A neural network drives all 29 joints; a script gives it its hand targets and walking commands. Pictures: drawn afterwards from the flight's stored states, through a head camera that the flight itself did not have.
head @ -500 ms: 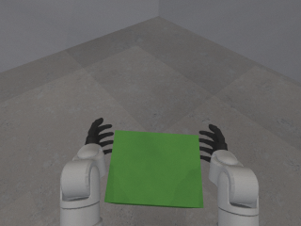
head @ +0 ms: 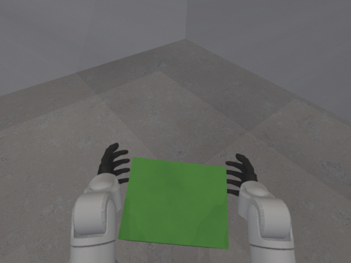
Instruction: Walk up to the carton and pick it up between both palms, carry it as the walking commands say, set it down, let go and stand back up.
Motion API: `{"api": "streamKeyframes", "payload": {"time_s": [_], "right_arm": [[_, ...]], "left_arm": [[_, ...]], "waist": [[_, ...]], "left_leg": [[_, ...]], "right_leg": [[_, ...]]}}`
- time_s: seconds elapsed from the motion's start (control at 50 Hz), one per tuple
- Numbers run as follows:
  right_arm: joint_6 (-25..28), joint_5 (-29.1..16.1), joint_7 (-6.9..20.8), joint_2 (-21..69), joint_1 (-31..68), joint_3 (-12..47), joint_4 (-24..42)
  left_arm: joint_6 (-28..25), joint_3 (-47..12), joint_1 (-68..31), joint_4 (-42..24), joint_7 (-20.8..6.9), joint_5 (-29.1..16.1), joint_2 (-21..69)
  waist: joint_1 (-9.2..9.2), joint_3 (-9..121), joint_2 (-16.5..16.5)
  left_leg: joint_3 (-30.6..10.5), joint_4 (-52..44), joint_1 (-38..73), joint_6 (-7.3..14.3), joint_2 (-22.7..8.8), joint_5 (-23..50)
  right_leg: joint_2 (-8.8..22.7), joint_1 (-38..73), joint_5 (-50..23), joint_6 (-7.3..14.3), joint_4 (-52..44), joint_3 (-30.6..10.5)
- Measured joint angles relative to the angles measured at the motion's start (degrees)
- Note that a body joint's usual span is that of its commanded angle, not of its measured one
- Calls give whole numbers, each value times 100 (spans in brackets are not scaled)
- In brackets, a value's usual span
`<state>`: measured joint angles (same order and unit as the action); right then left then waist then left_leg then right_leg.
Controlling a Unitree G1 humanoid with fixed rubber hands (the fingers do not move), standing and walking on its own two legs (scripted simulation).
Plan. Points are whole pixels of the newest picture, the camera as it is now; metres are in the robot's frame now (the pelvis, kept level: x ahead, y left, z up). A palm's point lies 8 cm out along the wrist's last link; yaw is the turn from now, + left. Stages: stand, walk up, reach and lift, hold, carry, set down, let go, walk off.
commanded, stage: carry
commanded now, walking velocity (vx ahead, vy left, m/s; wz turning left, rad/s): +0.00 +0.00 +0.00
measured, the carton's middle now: (173, 206) +0.29 +0.01 -0.03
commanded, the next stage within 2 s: none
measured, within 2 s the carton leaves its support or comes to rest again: neither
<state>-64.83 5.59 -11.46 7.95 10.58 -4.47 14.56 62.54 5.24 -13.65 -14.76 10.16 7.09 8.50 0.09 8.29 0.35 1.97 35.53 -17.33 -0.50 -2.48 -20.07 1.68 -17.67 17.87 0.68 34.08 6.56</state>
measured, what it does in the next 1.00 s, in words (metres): shifts its weight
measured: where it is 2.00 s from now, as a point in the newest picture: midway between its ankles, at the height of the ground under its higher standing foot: outside the picture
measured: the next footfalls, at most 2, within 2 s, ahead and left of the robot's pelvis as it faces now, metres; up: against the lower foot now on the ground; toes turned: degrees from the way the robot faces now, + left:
none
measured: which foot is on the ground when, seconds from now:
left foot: down 0.00-1.00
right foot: down 0.00-1.00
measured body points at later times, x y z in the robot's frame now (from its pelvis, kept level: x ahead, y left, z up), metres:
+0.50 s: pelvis +0.00 -0.01 +0.00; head -0.01 -0.01 +0.45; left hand +0.30 +0.14 +0.09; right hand +0.29 -0.15 +0.07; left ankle -0.02 +0.11 -0.73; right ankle -0.06 -0.11 -0.74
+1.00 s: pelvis -0.06 +0.00 +0.00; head -0.11 +0.00 +0.44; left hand +0.22 +0.15 +0.09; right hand +0.21 -0.14 +0.08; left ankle -0.02 +0.11 -0.74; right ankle -0.06 -0.11 -0.74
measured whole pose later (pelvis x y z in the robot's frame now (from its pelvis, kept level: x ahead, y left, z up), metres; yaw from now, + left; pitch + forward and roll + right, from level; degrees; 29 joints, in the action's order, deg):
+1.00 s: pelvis -0.06 +0.00 +0.00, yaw +1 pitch -1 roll -1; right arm -70.5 5.6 -11.6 7.8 9.5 -4.0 14.8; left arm 67.7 5.1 -11.8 -12.5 9.7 7.3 8.1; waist 0.1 6.1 1.4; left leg 2.0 32.3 -17.4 0.9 -1.0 -13.8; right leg 1.9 -13.2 16.4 0.5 30.9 6.8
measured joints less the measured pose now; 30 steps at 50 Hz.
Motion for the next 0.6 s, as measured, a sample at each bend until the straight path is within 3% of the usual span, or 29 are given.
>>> {"api": "streamKeyframes", "payload": {"time_s": [0.06,0.12,0.16,0.24,0.28,0.6], "right_arm": [[87,0,0,-7,-25,0,-88],[120,0,-1,-16,-67,0,-82],[140,-2,9,-14,-68,1,-92],[149,0,41,-15,-107,43,-175],[149,0,41,-16,-104,43,-177],[163,0,23,-19,-108,43,-209]], "left_arm": [[-68,-1,7,67,-21,13,0],[-83,-6,4,67,-53,3,2],[-104,-10,9,75,-55,16,-1],[-120,-10,121,103,-57,20,-27],[-120,-10,129,102,-57,20,-27],[-141,-10,143,155,-82,21,-28]], "waist": [[2,-108,-5],[8,-182,-29],[7,-184,-4],[3,-189,-162],[3,-201,-164],[5,-205,119]], "left_leg": [[0,385,-49,0,7,142],[-9,147,-82,0,48,-360],[-5,-339,-63,21,56,457],[7,-293,-1,139,166,85],[8,-293,-2,141,180,51],[6,-293,-2,141,173,288]], "right_leg": [[-7,349,-55,0,-345,-6],[2,512,-2,0,-336,14],[-10,506,158,0,-172,39],[69,418,480,0,-23,15],[50,420,186,0,-263,13],[43,459,258,-19,-294,19]]}}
